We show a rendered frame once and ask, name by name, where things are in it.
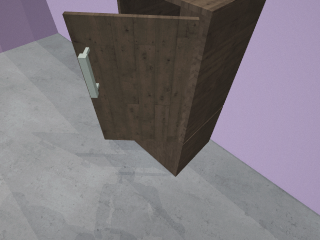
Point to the handle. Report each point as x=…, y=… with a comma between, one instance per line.
x=88, y=73

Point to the cupboard door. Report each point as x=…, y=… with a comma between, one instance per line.
x=142, y=64

